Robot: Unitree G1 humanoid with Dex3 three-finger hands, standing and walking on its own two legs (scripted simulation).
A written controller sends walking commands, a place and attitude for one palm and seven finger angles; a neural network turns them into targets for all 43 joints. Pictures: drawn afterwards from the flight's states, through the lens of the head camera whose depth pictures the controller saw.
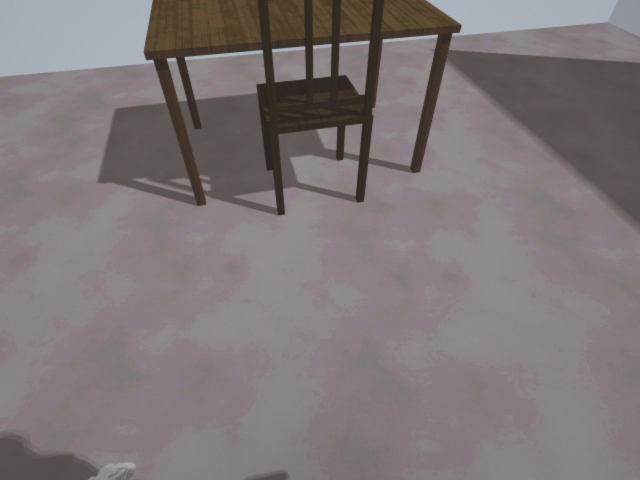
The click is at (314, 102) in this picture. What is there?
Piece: chair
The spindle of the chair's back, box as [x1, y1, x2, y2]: [304, 0, 312, 102]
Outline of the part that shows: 304,0 306,97 307,102 312,102 312,11 311,0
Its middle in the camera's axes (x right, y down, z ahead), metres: -0.04 -0.64 +1.34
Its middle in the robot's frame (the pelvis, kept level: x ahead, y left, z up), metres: +1.42 +0.10 -0.05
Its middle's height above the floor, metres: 0.72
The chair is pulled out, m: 0.00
